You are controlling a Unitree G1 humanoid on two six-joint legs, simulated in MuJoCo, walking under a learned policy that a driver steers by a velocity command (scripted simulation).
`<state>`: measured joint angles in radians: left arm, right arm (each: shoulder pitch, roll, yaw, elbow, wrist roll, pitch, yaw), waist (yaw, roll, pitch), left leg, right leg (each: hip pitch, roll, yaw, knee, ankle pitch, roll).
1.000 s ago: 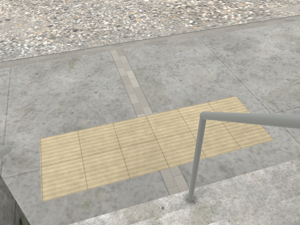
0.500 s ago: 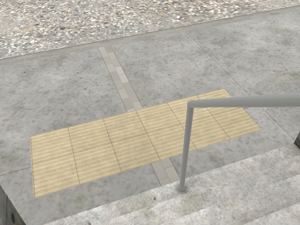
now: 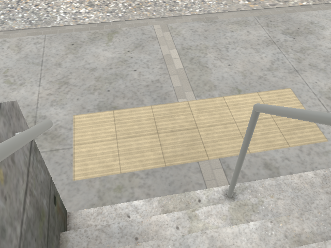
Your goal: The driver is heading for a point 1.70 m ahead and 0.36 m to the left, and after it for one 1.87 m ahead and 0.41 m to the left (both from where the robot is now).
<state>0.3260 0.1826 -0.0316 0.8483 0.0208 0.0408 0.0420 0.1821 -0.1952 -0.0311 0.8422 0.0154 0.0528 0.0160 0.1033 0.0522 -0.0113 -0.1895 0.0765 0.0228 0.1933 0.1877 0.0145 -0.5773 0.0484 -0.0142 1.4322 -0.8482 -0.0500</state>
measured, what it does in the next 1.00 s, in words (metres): steps on the spot: right foot 0.20 m higher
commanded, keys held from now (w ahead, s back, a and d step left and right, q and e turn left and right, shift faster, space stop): no key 0.40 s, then w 0.60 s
